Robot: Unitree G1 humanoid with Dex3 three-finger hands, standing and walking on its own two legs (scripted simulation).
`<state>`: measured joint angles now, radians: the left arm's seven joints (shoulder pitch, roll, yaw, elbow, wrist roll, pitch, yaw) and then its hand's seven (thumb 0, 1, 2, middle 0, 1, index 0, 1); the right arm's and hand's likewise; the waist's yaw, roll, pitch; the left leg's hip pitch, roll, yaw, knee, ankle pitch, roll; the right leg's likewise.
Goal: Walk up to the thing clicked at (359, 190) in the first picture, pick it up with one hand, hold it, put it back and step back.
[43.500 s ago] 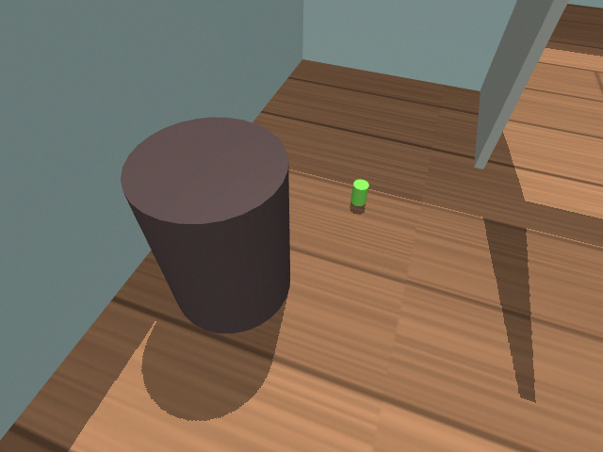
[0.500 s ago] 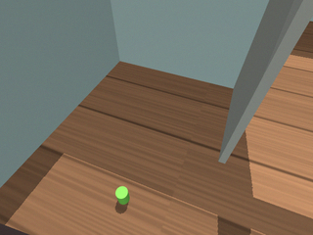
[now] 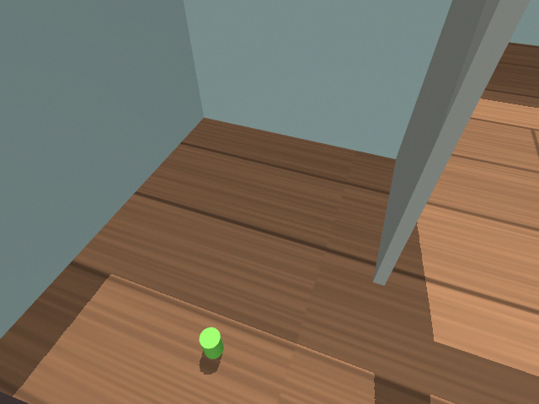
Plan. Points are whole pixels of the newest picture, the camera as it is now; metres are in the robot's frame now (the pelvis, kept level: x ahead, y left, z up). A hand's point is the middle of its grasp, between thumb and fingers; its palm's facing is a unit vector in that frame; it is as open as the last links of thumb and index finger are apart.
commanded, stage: stand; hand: left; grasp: from above
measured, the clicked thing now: (211, 343) +0.45 +0.24 -0.72
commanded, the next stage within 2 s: step back in 1.52 s
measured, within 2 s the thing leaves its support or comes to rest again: neither
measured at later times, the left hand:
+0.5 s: hand out of the picture +0.08 +0.24 -0.16, palm faces +0.00 -0.95 -0.32, open 7.4 cm
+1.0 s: hand out of the picture +0.10 +0.24 -0.15, palm faces -0.01 -0.94 -0.34, open 7.4 cm
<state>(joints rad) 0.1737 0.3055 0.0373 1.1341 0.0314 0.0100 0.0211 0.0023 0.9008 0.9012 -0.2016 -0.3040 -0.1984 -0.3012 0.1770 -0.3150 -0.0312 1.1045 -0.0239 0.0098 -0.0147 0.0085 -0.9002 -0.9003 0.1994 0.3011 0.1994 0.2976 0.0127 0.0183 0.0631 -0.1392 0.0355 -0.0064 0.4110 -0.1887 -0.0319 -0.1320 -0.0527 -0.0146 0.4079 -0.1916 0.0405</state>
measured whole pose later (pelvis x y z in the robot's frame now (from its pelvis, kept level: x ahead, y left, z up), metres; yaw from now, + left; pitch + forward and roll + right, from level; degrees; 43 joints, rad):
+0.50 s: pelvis +0.02 +0.00 +0.00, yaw -1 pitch -4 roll +0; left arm 0.12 0.30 0.03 1.15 0.01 0.01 0.01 0.00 0.90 0.90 -0.20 -0.30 -0.20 -0.30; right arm 0.14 -0.32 -0.01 1.13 -0.02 0.00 -0.01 0.01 -0.90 -0.90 0.20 0.30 0.20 0.30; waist 0.00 0.01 0.07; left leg -0.11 0.04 0.01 0.37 -0.19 -0.04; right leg -0.12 -0.04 0.00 0.37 -0.19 0.04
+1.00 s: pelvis +0.02 +0.00 +0.00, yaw -1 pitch -3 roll +0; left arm 0.11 0.32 0.03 1.15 0.02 0.00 0.01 0.00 0.90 0.90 -0.20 -0.30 -0.20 -0.30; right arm 0.11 -0.34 -0.01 1.13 -0.02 0.00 -0.01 0.01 -0.90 -0.90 0.20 0.30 0.20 0.30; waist 0.00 0.01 0.07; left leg -0.10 0.04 0.02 0.35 -0.19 -0.04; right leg -0.11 -0.04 0.01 0.36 -0.19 0.04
